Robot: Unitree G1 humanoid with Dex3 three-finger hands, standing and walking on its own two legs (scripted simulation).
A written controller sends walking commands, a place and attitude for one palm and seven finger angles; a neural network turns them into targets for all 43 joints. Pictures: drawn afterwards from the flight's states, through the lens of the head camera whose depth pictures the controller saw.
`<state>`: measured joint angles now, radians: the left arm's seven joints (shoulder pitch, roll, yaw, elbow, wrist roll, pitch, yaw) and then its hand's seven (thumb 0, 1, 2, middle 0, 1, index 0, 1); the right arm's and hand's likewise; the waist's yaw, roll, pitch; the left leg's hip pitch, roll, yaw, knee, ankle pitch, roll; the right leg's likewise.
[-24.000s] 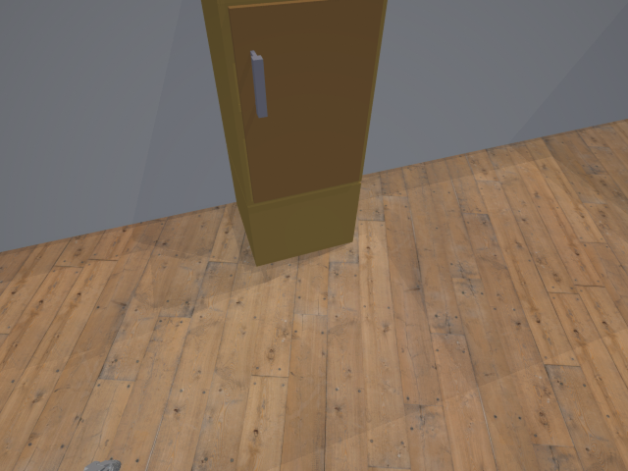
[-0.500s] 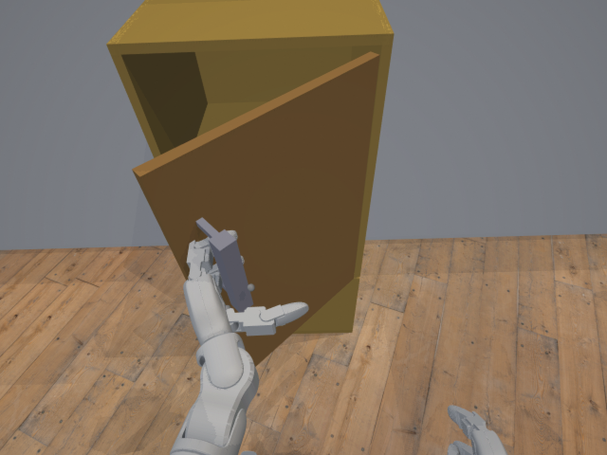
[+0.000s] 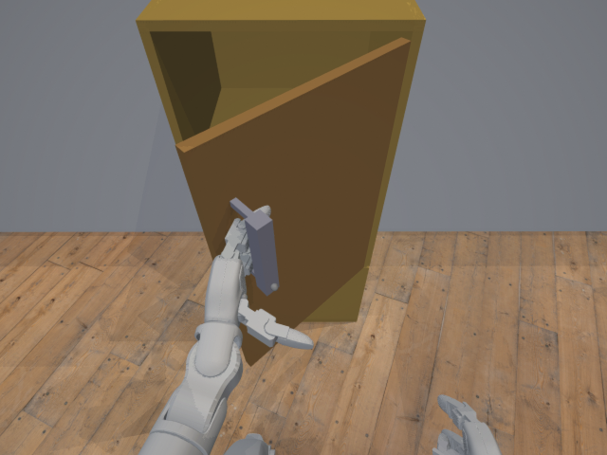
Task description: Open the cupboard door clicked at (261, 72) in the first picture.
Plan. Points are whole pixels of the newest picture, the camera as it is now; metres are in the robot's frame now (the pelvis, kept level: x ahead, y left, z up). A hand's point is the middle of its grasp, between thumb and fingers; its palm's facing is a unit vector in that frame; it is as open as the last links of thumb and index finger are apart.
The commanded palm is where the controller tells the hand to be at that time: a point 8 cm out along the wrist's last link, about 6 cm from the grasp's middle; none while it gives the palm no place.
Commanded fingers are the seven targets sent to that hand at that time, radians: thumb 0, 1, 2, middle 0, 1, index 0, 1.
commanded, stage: slide the hand sideways off the handle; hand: left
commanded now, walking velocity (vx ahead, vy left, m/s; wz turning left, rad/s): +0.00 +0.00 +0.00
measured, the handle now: (253, 247) +0.37 +0.09 +0.08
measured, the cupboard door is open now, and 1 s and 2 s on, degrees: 44 45 45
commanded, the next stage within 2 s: draw the hand back to the body in 1.04 s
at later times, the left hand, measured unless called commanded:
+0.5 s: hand (262, 310) +0.28 +0.07 +0.08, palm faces -0.02 -1.00 +0.01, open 16.3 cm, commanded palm +0.25 +0.13 +0.07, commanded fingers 0.00 -0.50 0.30 -0.15 -0.30 -0.15 -0.30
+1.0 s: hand (216, 350) +0.23 +0.12 +0.07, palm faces +0.04 -1.00 -0.03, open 16.3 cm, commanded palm +0.20 +0.18 +0.07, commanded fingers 0.00 -0.50 0.30 -0.15 -0.30 -0.15 -0.30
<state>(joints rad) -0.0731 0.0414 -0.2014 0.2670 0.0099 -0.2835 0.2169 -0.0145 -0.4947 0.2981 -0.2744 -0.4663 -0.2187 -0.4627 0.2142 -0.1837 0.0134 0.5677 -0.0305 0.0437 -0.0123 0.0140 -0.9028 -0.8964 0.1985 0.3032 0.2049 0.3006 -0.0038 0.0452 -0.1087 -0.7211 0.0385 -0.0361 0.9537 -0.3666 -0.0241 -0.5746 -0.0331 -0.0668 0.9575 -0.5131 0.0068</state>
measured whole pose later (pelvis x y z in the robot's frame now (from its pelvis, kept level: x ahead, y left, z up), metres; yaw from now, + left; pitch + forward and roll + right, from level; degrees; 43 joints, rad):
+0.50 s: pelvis +0.01 +0.00 +0.00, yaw -2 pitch +7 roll -1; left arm 0.18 0.05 -0.19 0.02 -0.04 -0.27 0.16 -0.01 -0.50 0.30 -0.17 -0.31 -0.16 -0.31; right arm 0.24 -0.20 0.02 0.48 -0.02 0.02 0.01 0.02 -0.90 -0.90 0.20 0.30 0.20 0.30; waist -0.01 0.04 -0.09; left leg -0.69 0.05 0.00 0.94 -0.38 -0.02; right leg -0.56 -0.03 -0.03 0.95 -0.52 0.02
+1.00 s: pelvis +0.03 -0.02 -0.01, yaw +0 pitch +9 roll +0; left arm 0.52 0.14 0.00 -0.20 -0.18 -0.34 -0.08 -0.01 -0.50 0.30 -0.15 -0.30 -0.15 -0.30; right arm 0.26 -0.23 0.00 0.46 0.00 -0.05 -0.04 0.02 -0.90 -0.90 0.20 0.30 0.20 0.30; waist 0.01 0.05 -0.13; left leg -0.73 0.06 -0.05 0.99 -0.43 -0.06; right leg -0.59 -0.01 -0.07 1.01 -0.58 -0.02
